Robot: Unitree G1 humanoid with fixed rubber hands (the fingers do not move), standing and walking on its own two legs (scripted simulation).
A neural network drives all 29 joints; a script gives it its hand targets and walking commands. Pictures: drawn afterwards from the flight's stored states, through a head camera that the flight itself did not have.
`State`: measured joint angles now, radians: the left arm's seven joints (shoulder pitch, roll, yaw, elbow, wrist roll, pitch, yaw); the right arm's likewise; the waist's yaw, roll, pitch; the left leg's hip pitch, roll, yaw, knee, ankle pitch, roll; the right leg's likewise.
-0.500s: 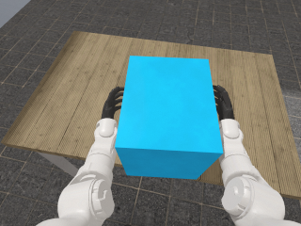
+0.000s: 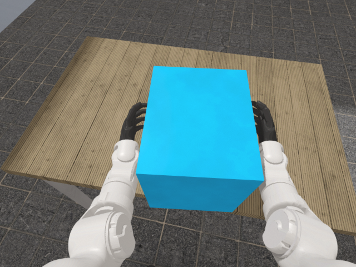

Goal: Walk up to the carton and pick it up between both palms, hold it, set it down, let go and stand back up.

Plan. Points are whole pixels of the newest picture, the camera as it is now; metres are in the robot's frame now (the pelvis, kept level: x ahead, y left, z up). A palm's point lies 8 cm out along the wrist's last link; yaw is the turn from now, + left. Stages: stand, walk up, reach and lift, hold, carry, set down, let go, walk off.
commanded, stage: reach and lift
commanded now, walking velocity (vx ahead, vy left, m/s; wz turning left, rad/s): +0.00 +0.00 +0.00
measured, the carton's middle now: (195, 143) +0.41 -0.02 -0.03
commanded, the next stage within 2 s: none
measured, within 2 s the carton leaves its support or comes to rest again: leaves its support in 0.60 s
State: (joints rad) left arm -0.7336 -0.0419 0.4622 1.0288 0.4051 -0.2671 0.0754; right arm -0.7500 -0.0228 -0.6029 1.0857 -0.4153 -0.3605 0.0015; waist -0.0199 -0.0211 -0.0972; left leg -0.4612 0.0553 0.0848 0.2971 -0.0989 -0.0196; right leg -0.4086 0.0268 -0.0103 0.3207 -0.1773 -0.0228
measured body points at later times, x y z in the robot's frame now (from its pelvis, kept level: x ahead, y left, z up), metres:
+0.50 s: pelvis +0.00 +0.00 +0.00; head +0.07 +0.01 +0.45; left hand +0.40 +0.15 +0.02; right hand +0.41 -0.17 +0.03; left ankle +0.01 +0.13 -0.74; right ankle -0.03 -0.10 -0.74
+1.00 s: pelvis -0.02 +0.01 +0.00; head -0.01 +0.03 +0.45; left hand +0.39 +0.17 +0.07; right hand +0.39 -0.15 +0.09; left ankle +0.01 +0.13 -0.75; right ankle -0.03 -0.10 -0.75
